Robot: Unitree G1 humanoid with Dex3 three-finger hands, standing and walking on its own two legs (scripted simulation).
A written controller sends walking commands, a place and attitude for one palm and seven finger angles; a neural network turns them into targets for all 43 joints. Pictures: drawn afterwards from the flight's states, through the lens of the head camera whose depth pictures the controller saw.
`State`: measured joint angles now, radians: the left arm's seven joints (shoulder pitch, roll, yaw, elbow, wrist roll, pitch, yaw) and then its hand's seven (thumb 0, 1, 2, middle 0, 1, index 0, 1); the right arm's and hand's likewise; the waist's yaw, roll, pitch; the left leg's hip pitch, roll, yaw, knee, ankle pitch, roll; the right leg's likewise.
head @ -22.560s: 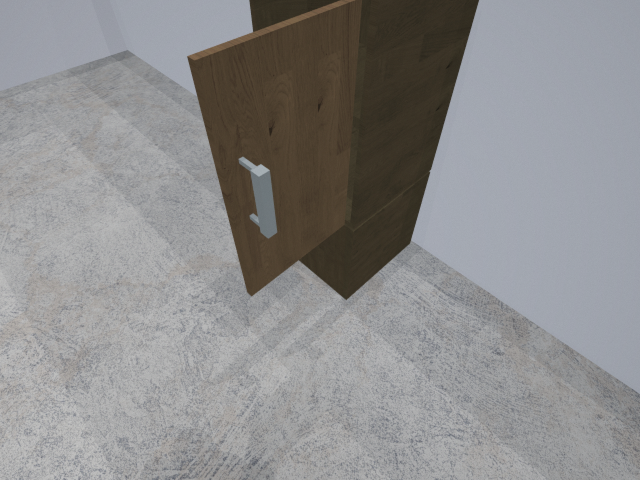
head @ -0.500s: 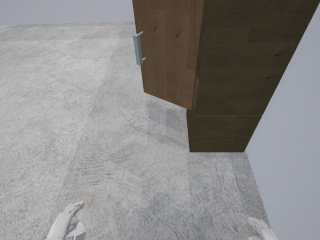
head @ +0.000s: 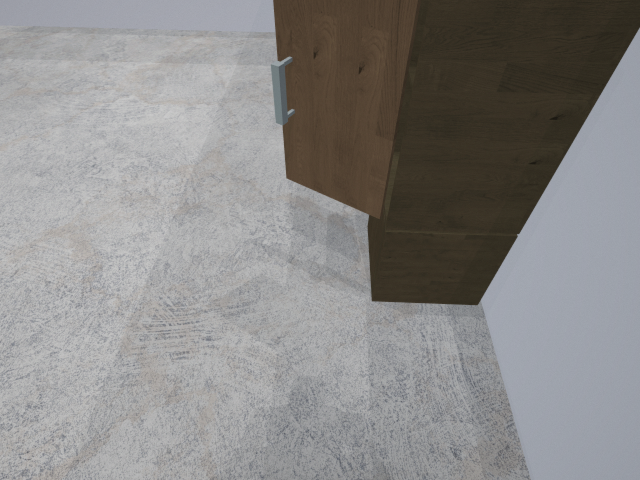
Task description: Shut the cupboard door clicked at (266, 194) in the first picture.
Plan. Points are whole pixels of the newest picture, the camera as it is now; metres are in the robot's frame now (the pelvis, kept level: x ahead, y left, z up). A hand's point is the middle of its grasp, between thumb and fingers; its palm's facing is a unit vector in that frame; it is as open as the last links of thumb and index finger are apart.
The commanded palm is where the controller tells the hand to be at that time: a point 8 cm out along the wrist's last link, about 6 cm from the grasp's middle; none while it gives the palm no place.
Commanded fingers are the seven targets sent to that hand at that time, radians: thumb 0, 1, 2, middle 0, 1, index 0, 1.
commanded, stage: let the arm hang, fingers relaxed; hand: left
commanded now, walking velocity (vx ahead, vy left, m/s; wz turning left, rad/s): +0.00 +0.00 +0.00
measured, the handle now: (285, 91) +1.01 +0.15 -0.02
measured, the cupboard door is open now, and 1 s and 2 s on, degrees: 59 59 59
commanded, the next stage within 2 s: look to check the result in 0.40 s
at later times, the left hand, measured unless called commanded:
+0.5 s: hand out of the picture +0.08 +0.22 -0.16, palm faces -0.01 -0.96 -0.28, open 7.4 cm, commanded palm none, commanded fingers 0.00 0.90 0.90 -0.20 -0.30 -0.20 -0.30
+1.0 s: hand out of the picture +0.10 +0.22 -0.15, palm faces -0.01 -0.95 -0.32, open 7.4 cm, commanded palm none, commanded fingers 0.00 0.90 0.90 -0.20 -0.30 -0.20 -0.30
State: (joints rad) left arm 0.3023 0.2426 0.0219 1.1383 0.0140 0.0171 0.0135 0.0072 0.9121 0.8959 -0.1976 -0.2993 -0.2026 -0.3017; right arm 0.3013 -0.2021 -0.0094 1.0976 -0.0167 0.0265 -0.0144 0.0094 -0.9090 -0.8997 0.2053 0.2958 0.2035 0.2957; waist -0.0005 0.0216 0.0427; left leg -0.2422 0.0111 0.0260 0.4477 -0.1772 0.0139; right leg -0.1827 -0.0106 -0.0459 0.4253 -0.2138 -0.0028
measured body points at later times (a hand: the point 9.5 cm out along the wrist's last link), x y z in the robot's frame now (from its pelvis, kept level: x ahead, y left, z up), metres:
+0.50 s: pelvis +0.02 -0.01 +0.00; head +0.03 -0.01 +0.45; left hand +0.08 +0.27 -0.14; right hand +0.08 -0.28 -0.14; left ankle +0.04 +0.11 -0.74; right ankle +0.01 -0.12 -0.74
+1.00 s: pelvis +0.04 -0.02 +0.01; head +0.06 -0.03 +0.46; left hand +0.10 +0.27 -0.13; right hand +0.11 -0.30 -0.14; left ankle +0.04 +0.11 -0.74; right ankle +0.01 -0.12 -0.74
